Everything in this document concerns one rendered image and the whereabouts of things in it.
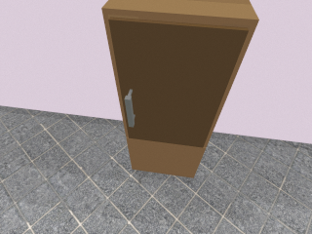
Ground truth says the cupboard door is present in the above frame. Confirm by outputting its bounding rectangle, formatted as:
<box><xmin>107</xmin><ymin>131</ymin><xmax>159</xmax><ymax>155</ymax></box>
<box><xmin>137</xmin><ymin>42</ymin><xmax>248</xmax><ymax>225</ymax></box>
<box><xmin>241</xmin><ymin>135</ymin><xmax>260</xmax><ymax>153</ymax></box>
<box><xmin>108</xmin><ymin>17</ymin><xmax>249</xmax><ymax>148</ymax></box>

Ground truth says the handle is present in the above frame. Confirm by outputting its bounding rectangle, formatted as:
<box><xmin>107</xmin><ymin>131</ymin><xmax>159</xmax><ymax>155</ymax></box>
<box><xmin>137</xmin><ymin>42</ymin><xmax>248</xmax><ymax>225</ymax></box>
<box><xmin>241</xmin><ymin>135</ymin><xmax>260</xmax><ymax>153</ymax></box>
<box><xmin>124</xmin><ymin>89</ymin><xmax>136</xmax><ymax>128</ymax></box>

